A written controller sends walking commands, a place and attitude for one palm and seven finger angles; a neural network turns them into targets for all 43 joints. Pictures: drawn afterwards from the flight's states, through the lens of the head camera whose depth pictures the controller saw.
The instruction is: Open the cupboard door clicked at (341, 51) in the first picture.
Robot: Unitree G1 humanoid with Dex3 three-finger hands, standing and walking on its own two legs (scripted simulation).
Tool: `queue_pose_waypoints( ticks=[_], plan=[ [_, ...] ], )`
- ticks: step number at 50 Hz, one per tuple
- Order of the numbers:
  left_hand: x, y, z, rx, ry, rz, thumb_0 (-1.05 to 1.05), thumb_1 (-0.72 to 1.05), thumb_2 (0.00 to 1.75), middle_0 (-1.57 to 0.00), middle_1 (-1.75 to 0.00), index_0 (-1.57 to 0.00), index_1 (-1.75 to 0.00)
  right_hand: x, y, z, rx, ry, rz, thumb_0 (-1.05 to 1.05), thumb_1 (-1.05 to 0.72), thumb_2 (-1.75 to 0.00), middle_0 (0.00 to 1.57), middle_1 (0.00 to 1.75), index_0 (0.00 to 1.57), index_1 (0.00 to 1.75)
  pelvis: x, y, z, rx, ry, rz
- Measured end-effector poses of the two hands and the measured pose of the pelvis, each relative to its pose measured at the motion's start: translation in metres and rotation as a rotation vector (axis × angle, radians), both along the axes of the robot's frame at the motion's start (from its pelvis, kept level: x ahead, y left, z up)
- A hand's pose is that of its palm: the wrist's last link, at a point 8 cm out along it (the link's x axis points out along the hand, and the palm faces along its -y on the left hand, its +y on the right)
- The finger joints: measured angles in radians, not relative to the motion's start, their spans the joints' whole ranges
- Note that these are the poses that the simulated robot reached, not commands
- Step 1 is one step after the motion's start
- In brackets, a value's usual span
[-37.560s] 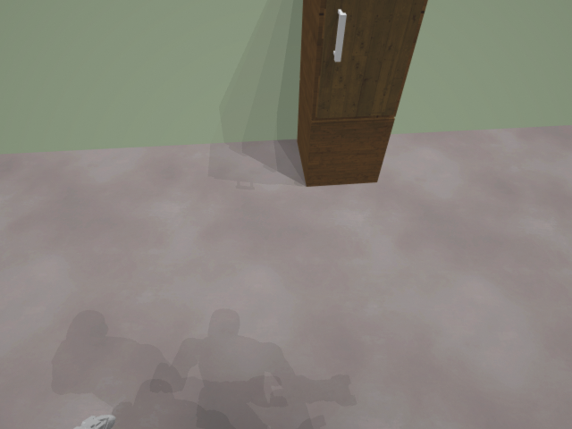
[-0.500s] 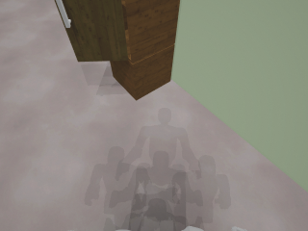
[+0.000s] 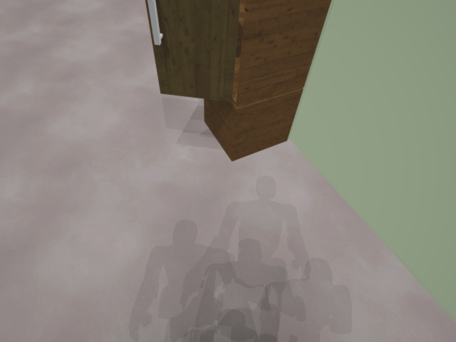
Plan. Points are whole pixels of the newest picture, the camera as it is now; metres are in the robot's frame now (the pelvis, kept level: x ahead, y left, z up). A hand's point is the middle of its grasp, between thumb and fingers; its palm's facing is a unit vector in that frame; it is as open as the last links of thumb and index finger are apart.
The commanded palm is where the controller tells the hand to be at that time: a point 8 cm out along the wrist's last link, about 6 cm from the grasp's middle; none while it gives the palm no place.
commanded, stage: take the last steps up to it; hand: left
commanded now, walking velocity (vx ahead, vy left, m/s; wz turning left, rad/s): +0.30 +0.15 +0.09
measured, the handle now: (156, 19) +1.11 +0.36 +0.01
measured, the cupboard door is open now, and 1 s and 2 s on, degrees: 55 55 55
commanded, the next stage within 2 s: come to a stop and stand still in 1.30 s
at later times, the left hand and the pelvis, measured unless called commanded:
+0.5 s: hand (144, 302) +0.20 +0.18 -0.14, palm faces +0.13 -0.97 -0.22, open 7.1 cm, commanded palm none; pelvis +0.14 -0.01 +0.02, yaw +4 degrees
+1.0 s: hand (133, 220) +0.38 +0.26 -0.15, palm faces +0.08 -0.98 -0.19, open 7.4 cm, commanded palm none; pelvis +0.32 +0.08 +0.01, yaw +2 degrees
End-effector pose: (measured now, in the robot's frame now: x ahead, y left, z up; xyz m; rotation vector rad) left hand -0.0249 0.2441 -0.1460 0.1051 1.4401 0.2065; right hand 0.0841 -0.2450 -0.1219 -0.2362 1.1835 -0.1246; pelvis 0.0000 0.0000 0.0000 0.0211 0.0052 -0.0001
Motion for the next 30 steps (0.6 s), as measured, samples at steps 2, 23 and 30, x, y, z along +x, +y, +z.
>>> queue_pose_waypoints(
  ticks=[2, 23, 30],
  plan=[
    [0.011, 0.008, 0.002, 0.008, 0.011, -0.005, 0.01, 0.91, 0.9, -0.2, -0.3, -0.2, -0.3, -0.001, 0.006, 0.0, -0.001, 0.002, -0.006, 0.0, -0.9, -0.89, 0.2, 0.3, 0.19, 0.3, 0.007, 0.004, 0.002, 0.0, 0.001, 0.0],
    [0.217, -0.023, 0.031, 0.037, -0.289, -0.031, 0.0, 0.93, 0.9, -0.2, -0.3, -0.2, -0.3, 0.023, 0.005, -0.018, 0.083, 0.294, -0.08, 0.01, -0.9, -0.89, 0.2, 0.3, 0.19, 0.3, 0.13, -0.009, 0.01, -0.007, -0.015, 0.065],
    [0.196, 0.005, 0.03, 0.033, -0.132, 0.037, -0.01, 0.95, 0.9, -0.2, -0.3, -0.2, -0.3, 0.143, 0.02, 0.001, 0.062, 0.127, 0.003, 0.0, -0.91, -0.89, 0.2, 0.3, 0.19, 0.3, 0.179, 0.01, 0.021, 0.0, 0.007, 0.077]
  ],
)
